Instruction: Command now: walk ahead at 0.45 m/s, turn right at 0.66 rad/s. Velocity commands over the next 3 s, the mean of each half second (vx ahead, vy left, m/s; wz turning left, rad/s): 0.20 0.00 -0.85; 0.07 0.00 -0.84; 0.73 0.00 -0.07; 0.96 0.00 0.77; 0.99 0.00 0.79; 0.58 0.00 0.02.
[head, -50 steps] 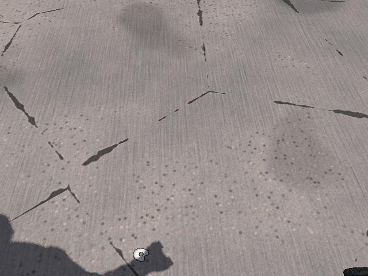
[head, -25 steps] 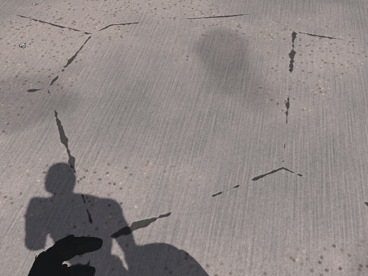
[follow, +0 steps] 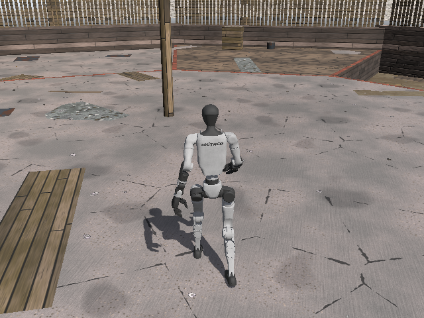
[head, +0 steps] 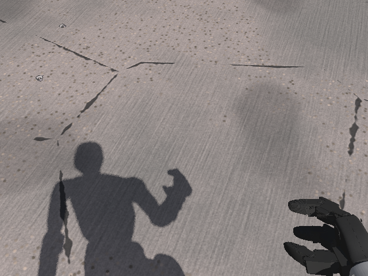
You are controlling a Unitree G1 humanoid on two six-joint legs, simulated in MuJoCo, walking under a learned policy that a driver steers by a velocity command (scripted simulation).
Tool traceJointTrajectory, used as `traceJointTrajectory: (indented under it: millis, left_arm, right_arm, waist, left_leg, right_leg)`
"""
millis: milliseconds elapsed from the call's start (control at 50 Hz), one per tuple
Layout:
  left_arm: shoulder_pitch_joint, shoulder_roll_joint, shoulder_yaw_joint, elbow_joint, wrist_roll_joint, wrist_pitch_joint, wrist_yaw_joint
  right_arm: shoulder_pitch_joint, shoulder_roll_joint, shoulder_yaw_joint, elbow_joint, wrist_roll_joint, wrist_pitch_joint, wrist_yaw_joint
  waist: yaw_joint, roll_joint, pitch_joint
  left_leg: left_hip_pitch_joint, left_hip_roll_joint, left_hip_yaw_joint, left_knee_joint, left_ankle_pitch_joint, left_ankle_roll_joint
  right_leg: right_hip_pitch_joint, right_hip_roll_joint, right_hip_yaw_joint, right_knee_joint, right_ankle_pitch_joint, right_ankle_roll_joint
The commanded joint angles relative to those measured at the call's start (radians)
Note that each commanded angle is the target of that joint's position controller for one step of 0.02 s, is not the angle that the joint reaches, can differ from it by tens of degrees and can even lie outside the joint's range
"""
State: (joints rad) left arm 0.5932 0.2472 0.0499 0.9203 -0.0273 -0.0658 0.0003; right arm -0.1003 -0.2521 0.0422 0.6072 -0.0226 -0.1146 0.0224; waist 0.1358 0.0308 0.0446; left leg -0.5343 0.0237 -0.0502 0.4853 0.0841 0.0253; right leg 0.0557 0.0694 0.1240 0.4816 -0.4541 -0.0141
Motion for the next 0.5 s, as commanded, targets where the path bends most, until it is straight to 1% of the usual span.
traceJointTrajectory:
  millis: [20, 40, 60, 80, 100, 120, 140, 160, 180, 200, 220, 240, 260, 300, 340, 360, 380, 400, 420, 440, 460, 480, 500]
  left_arm:
    - [0.032, 0.027, -0.003, -0.165, 0.013, -0.009, 0.024]
    - [0.064, 0.108, 0.009, -0.171, -0.01, 0.003, 0.023]
    - [-0.045, 0.146, 0.024, -0.191, -0.026, 0.018, 0.031]
    - [-0.12, 0.158, 0.036, -0.201, -0.019, 0.036, 0.042]
    - [-0.139, 0.159, 0.046, -0.21, -0.013, 0.058, 0.05]
    - [-0.143, 0.141, 0.05, -0.221, -0.01, 0.077, 0.049]
    - [-0.149, 0.097, 0.044, -0.244, -0.011, 0.09, 0.046]
    - [-0.183, 0.074, 0.039, -0.269, -0.008, 0.098, 0.045]
    - [-0.22, 0.071, 0.039, -0.293, -0.002, 0.099, 0.042]
    - [-0.238, 0.072, 0.039, -0.301, 0.003, 0.096, 0.033]
    - [-0.244, 0.068, 0.037, -0.301, 0.007, 0.093, 0.02]
    - [-0.254, 0.073, 0.037, -0.3, 0.009, 0.094, 0.007]
    - [-0.271, 0.088, 0.041, -0.304, 0.01, 0.096, -0.006]
    - [-0.319, 0.123, 0.052, -0.328, 0.008, 0.11, -0.028]
    - [-0.356, 0.163, 0.068, -0.357, 0.008, 0.121, -0.041]
    - [-0.351, 0.181, 0.079, -0.364, 0.009, 0.123, -0.042]
    - [-0.302, 0.199, 0.092, -0.355, 0.011, 0.12, -0.036]
    - [-0.201, 0.248, 0.117, -0.329, 0.017, 0.114, -0.019]
    - [-0.22, 0.371, 0.139, -0.353, 0.011, 0.109, 0.002]
    - [-0.277, 0.391, 0.128, -0.415, 0.057, 0.085, -0.01]
    - [-0.295, 0.338, 0.117, -0.433, 0.042, 0.064, -0.026]
    - [-0.323, 0.315, 0.109, -0.428, 0.023, 0.053, -0.022]
    - [-0.362, 0.283, 0.101, -0.429, 0.005, 0.055, -0.013]
  right_arm:
    - [0.475, -0.267, -0.094, 0.048, -0.038, 0.014, -0.035]
    - [0.406, -0.237, -0.104, 0.021, -0.016, 0.034, -0.029]
    - [0.329, -0.167, -0.097, 0.007, 0.002, 0.046, -0.031]
    - [0.273, -0.117, -0.088, 0.024, 0.017, 0.05, -0.034]
    - [0.22, -0.086, -0.081, 0.03, 0.021, 0.052, -0.037]
    - [0.185, -0.085, -0.085, 0.039, 0.015, 0.048, -0.038]
    - [0.147, -0.093, -0.093, 0.047, 0.008, 0.045, -0.038]
    - [0.118, -0.105, -0.102, 0.055, 0.005, 0.04, -0.038]
    - [0.096, -0.125, -0.113, 0.062, 0.005, 0.037, -0.043]
    - [0.094, -0.136, -0.119, 0.07, 0.007, 0.036, -0.049]
    - [0.08, -0.146, -0.125, 0.075, 0.012, 0.038, -0.054]
    - [0.069, -0.153, -0.128, 0.079, 0.019, 0.041, -0.056]
    - [0.068, -0.162, -0.133, 0.086, 0.029, 0.043, -0.056]
    - [0.077, -0.181, -0.141, 0.099, 0.05, 0.05, -0.049]
    - [0.092, -0.208, -0.154, 0.108, 0.065, 0.06, -0.04]
    - [0.098, -0.215, -0.159, 0.111, 0.072, 0.066, -0.038]
    - [0.102, -0.21, -0.161, 0.115, 0.078, 0.074, -0.035]
    - [0.148, -0.187, -0.157, 0.123, 0.068, 0.082, -0.028]
    - [0.206, -0.117, -0.137, 0.098, 0.015, 0.087, -0.022]
    - [0.23, -0.145, -0.134, 0.064, 0.006, 0.087, -0.02]
    - [0.164, -0.203, -0.144, 0.065, 0.027, 0.081, -0.018]
    - [0.119, -0.192, -0.142, 0.047, 0.036, 0.076, -0.02]
    - [0.118, -0.179, -0.14, 0.063, 0.02, 0.076, -0.031]
  waist:
    - [-0.202, 0.308, -0.589]
    - [-0.198, 0.261, -0.627]
    - [-0.194, 0.167, -0.47]
    - [-0.173, 0.072, -0.304]
    - [-0.135, 0.056, -0.228]
    - [-0.109, 0.065, -0.146]
    - [-0.081, 0.1, -0.105]
    - [-0.075, 0.097, -0.072]
    - [-0.073, 0.084, -0.069]
    - [-0.078, 0.069, -0.086]
    - [-0.077, 0.067, -0.111]
    - [-0.079, 0.062, -0.123]
    - [-0.083, 0.055, -0.125]
    - [-0.092, 0.047, -0.109]
    - [-0.093, 0.038, -0.089]
    - [-0.082, 0.032, -0.091]
    - [-0.051, 0.006, -0.11]
    - [-0.013, -0.081, -0.136]
    - [-0.086, -0.39, -0.117]
    - [-0.115, -0.405, -0.313]
    - [-0.065, -0.215, -0.338]
    - [-0.084, -0.159, -0.261]
    - [-0.112, -0.072, -0.208]
  left_leg:
    - [1.082, 0.509, -0.494, 0.146, 0.858, 0.215]
    - [1.022, 0.502, -0.515, 0.072, 0.656, 0.288]
    - [0.885, 0.435, -0.389, 0.014, 0.466, 0.274]
    - [0.713, 0.366, -0.265, -0.031, 0.408, 0.24]
    - [0.575, 0.336, -0.2, -0.081, 0.308, 0.22]
    - [0.43, 0.306, -0.116, -0.128, 0.299, 0.195]
    - [0.342, 0.306, -0.053, -0.175, 0.25, 0.189]
    - [0.282, 0.303, -0.001, -0.213, 0.24, 0.192]
    - [0.262, 0.303, 0.036, -0.231, 0.231, 0.192]
    - [0.272, 0.289, 0.089, -0.224, 0.253, 0.183]
    - [0.287, 0.274, 0.138, -0.214, 0.254, 0.174]
    - [0.3, 0.261, 0.181, -0.203, 0.242, 0.164]
    - [0.316, 0.26, 0.203, -0.192, 0.22, 0.155]
    - [0.353, 0.275, 0.228, -0.153, 0.179, 0.136]
    - [0.387, 0.296, 0.24, -0.086, 0.175, 0.109]
    - [0.398, 0.293, 0.255, -0.02, 0.204, 0.087]
    - [0.389, 0.267, 0.284, 0.097, 0.224, 0.054]
    - [0.305, 0.211, 0.297, 0.305, 0.135, 0.008]
    - [0.04, 0.068, 0.316, 0.619, -0.612, -0.077]
    - [-0.174, -0.078, 0.071, 0.876, -0.808, -0.107]
    - [-0.201, -0.045, -0.05, 0.884, -0.735, -0.081]
    - [-0.208, -0.029, -0.066, 0.835, -0.654, -0.059]
    - [-0.195, -0.003, -0.077, 0.756, -0.598, -0.055]
  right_leg:
    - [-0.642, 0.037, 0.05, 0.846, -0.269, 0.051]
    - [-0.698, -0.03, 0.061, 0.982, -0.223, 0.073]
    - [-0.785, -0.086, -0.011, 0.968, -0.145, 0.083]
    - [-0.808, -0.122, -0.055, 0.926, -0.073, 0.099]
    - [-0.777, -0.154, -0.056, 0.903, -0.035, 0.111]
    - [-0.709, -0.176, -0.061, 0.856, -0.019, 0.113]
    - [-0.674, -0.191, -0.073, 0.792, -0.006, 0.114]
    - [-0.655, -0.202, -0.086, 0.72, 0.018, 0.114]
    - [-0.64, -0.206, -0.091, 0.634, 0.084, 0.106]
    - [-0.604, -0.206, -0.101, 0.55, 0.186, 0.091]
    - [-0.558, -0.199, -0.112, 0.461, 0.289, 0.074]
    - [-0.517, -0.187, -0.129, 0.391, 0.359, 0.059]
    - [-0.493, -0.178, -0.142, 0.338, 0.404, 0.044]
    - [-0.473, -0.167, -0.163, 0.268, 0.405, 0.015]
    - [-0.459, -0.146, -0.195, 0.219, 0.339, -0.02]
    - [-0.427, -0.122, -0.216, 0.182, 0.317, -0.043]
    - [-0.344, -0.083, -0.239, 0.114, 0.344, -0.074]
    - [-0.19, -0.054, -0.194, 0.041, 0.484, -0.121]
    - [-0.049, -0.26, 0.157, 0.011, 1.077, -0.228]
    - [0.097, -0.418, 0.583, -0.083, 0.775, -0.442]
    - [0.082, -0.408, 0.542, -0.144, 0.625, -0.402]
    - [0.011, -0.367, 0.468, -0.146, 0.54, -0.346]
    - [-0.065, -0.321, 0.405, -0.142, 0.495, -0.291]
